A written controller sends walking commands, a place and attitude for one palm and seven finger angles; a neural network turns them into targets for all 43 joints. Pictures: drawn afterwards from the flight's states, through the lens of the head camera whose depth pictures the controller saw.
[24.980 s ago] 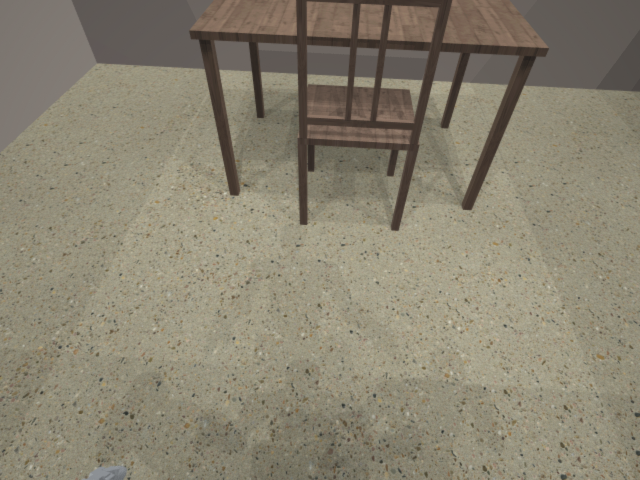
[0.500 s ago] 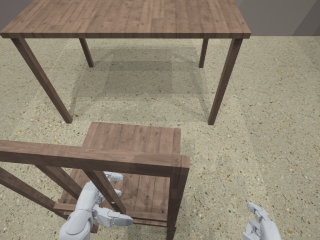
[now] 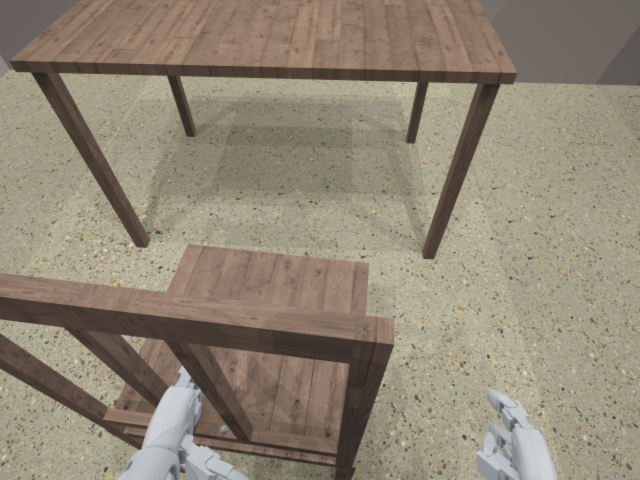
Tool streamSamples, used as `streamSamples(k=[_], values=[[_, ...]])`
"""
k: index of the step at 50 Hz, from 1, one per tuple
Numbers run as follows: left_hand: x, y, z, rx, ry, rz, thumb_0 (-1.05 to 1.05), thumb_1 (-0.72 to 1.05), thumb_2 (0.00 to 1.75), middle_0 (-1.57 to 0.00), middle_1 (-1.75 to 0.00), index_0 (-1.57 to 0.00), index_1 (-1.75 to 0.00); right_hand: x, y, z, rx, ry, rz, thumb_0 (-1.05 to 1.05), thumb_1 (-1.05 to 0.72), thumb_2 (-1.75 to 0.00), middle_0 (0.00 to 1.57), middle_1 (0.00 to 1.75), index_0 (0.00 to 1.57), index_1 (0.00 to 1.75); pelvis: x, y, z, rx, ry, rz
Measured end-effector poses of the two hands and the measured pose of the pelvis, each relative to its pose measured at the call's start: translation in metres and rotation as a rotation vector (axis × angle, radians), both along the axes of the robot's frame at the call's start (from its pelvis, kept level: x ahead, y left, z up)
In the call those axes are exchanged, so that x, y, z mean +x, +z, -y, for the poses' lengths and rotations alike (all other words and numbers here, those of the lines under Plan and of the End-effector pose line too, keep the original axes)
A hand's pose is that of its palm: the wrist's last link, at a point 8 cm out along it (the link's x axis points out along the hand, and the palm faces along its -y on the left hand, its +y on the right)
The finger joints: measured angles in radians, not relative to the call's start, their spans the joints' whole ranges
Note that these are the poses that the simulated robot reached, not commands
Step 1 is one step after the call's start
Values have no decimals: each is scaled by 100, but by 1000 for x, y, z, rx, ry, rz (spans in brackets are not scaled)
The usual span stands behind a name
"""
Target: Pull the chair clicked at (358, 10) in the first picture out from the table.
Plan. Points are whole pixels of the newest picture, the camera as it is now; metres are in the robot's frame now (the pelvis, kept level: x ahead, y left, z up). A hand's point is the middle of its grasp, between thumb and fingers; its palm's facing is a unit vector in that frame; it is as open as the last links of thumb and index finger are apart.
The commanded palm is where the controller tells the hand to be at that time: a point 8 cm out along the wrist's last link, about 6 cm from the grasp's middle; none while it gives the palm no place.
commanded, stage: draw the fingers out of the gap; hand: left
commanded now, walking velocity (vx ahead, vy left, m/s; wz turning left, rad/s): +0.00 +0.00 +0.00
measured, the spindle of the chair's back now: (152, 388) +0.24 +0.21 +0.00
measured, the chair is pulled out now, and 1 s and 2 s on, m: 0.59 0.59 0.59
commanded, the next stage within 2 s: draw the hand back to the body in 0.68 s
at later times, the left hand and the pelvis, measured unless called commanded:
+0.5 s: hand out of the picture +0.12 +0.12 -0.03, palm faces -0.07 -0.99 -0.13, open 17.5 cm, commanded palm +0.10 +0.17 -0.01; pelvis -0.01 +0.00 -0.01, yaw +0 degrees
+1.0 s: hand out of the picture +0.11 +0.14 +0.03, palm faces +0.10 -0.99 -0.03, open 17.5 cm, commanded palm +0.06 +0.20 +0.04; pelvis -0.01 +0.00 -0.03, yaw +1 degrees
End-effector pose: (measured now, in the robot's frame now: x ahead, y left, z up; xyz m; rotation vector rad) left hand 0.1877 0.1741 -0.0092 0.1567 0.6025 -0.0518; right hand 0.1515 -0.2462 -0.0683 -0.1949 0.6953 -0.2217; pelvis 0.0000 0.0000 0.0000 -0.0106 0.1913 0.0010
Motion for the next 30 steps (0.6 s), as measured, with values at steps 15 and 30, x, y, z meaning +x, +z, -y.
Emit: streamSamples(k=[15,30], values=[[-53,3,2,4,17,-27,-1,-53,20,-1,0,-1,0,-6,-4,1,1,-24,25,1,-90,-90,20,30,21,30,-5,-8,0,-5,6,-11],[-86,4,1,0,33,-37,-1,-53,20,0,0,-1,0,11,0,-7,16,-10,109,1,-90,-90,20,30,21,30,-10,-16,2,-10,9,-12]])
